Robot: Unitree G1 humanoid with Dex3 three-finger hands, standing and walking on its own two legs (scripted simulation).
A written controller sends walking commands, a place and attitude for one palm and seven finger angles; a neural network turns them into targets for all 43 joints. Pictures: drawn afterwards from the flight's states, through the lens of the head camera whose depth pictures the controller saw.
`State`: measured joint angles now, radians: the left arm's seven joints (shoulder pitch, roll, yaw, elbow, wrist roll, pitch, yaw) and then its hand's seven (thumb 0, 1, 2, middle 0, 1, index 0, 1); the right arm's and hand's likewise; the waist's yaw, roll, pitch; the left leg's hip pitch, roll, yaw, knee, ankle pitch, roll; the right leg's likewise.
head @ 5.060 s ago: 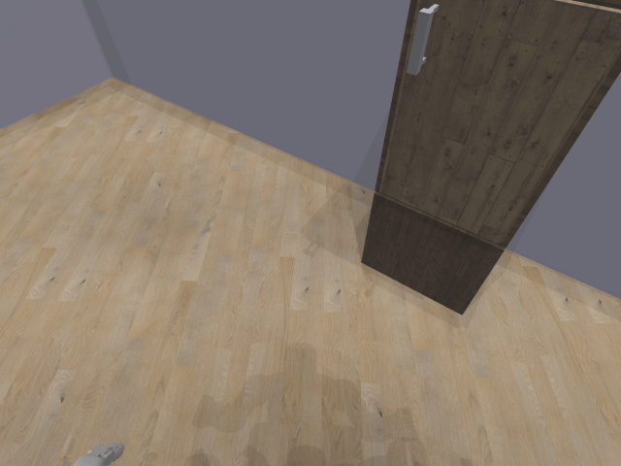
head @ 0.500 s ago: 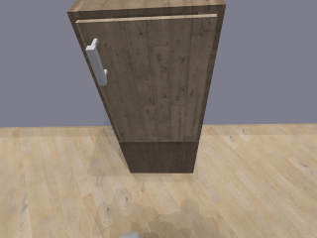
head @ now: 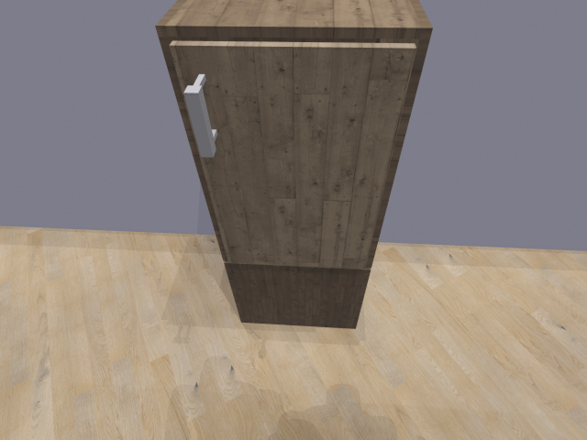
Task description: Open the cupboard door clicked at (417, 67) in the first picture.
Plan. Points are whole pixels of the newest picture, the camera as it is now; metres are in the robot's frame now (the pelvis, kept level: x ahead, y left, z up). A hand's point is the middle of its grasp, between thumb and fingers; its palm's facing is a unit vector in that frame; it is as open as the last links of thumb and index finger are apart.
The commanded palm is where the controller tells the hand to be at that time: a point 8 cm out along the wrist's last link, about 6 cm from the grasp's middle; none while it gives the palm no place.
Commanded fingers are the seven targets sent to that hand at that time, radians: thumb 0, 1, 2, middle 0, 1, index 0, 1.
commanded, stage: look again from close up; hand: left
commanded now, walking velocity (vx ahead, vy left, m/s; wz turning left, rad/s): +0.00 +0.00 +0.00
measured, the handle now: (204, 116) +0.59 +0.19 +0.14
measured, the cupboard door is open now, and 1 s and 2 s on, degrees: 0 0 0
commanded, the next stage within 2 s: raise the hand with hooked fingers in 0.38 s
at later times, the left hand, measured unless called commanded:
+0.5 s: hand out of the picture +0.03 +0.17 -0.17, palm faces +0.00 -0.97 -0.23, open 7.3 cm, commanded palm +0.10 +0.22 -0.07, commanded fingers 0.00 0.85 0.88 -0.20 -0.33 -0.20 -0.33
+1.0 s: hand (153, 403) +0.17 +0.19 -0.01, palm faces +0.10 -0.99 -0.04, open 9.1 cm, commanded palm +0.16 +0.25 +0.01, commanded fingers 0.00 0.27 0.63 -0.25 -0.70 -0.25 -0.70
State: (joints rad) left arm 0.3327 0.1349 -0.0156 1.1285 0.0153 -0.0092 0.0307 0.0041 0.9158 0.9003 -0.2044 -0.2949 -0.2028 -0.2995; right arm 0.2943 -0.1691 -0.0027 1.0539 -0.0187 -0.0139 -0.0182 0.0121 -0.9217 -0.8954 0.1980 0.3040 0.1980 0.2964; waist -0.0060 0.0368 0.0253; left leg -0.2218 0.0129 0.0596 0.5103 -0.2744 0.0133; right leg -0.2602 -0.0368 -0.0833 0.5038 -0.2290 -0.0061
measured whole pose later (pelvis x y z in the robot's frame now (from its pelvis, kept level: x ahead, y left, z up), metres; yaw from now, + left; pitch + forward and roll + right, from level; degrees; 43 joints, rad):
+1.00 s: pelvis +0.00 -0.01 -0.06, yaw +2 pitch +9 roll -1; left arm 0.51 0.21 0.20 -0.05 -0.28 -0.43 -0.32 0.01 0.50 0.73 -0.23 -0.56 -0.23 -0.56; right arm 0.15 -0.26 -0.04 0.46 0.02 -0.25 -0.04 0.01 -0.91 -0.90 0.20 0.30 0.20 0.30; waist 0.06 -0.01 -0.09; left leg -0.67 0.04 -0.01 1.03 -0.51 -0.01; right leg -0.68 -0.04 -0.13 0.99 -0.47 -0.03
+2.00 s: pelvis +0.01 +0.00 -0.01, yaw +1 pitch -1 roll -1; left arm -0.11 0.44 0.43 0.22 -0.33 0.01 -0.47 -0.01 -0.49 0.31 -0.30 -1.19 -0.30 -1.19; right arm 0.24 -0.26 0.10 0.60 0.06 -0.25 -0.11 0.01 -0.90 -0.90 0.20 0.31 0.20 0.30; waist 0.05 0.04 -0.01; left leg -0.25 0.02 0.03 0.59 -0.32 0.02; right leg -0.26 -0.03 -0.11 0.54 -0.26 0.00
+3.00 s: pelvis +0.01 -0.01 +0.00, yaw +1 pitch +0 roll +0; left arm -0.37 0.49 0.43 0.50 -0.29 0.02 -0.48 -0.01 -0.50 0.30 -0.31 -1.20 -0.30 -1.20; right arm 0.25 -0.28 0.08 0.62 0.07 -0.22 -0.13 0.01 -0.90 -0.90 0.20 0.30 0.20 0.30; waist 0.01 0.03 -0.01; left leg -0.24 0.02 0.03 0.53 -0.29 0.00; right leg -0.27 -0.02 -0.10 0.52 -0.25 -0.02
